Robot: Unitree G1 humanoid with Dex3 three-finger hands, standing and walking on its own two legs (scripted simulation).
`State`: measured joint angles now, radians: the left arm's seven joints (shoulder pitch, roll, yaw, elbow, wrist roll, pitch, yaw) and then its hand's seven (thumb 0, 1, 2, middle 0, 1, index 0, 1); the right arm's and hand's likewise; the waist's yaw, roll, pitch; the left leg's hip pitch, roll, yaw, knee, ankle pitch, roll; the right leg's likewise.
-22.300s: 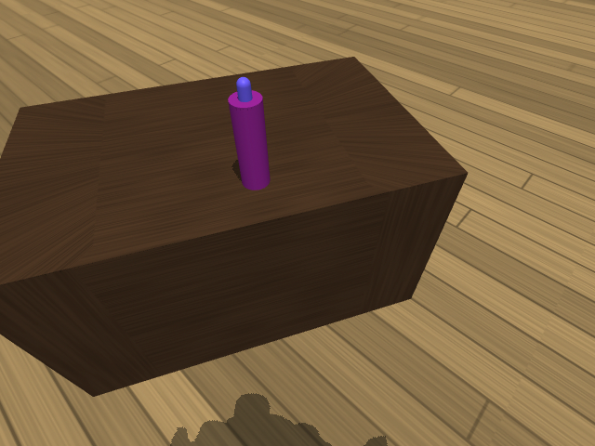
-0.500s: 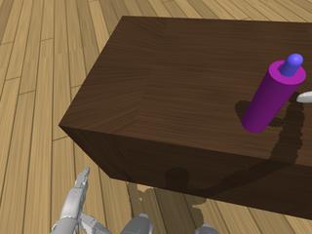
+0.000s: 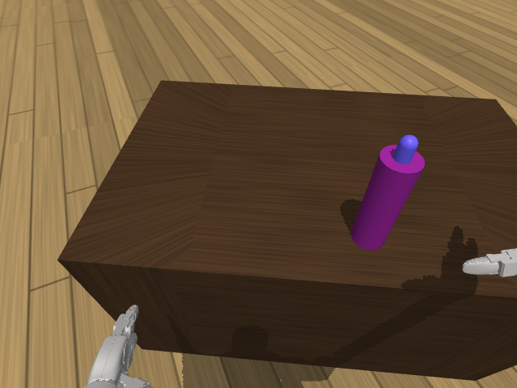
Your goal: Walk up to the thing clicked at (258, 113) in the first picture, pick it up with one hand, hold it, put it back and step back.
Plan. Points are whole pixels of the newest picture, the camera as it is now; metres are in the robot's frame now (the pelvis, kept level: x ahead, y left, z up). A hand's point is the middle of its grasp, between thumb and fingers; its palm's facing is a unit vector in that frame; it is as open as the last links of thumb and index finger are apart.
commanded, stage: sink last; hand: right
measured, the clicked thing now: (385, 195) +0.45 -0.20 +0.04
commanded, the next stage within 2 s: home in 0.70 s
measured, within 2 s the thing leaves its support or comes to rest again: neither
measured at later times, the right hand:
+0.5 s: hand (463, 382) +0.14 -0.21 +0.07, palm faces +0.33 +0.89 -0.32, open 17.4 cm
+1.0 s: hand (476, 384) +0.14 -0.23 +0.06, palm faces +0.37 +0.87 -0.32, open 17.4 cm
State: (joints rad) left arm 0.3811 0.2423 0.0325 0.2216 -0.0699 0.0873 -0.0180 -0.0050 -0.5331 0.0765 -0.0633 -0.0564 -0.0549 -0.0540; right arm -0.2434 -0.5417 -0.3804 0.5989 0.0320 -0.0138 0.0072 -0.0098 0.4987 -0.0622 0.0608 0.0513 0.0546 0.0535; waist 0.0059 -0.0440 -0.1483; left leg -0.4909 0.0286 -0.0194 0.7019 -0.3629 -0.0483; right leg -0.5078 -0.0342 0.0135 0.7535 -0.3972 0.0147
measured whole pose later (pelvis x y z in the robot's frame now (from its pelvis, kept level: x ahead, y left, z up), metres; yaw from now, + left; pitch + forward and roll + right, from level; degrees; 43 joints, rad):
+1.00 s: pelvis -0.03 +0.02 -0.01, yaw -1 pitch +3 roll +0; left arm 0.42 0.17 0.04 0.25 -0.04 -0.08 0.08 -0.01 -0.31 0.30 -0.10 -0.14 -0.10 -0.13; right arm 0.51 -0.26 -0.25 -0.15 0.07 -0.13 -0.04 -0.01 0.54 -0.06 0.06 0.05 0.06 0.06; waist -0.05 -0.02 -0.09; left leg -0.48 0.04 0.00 0.82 -0.40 -0.02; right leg -0.47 -0.02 0.04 0.81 -0.39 0.04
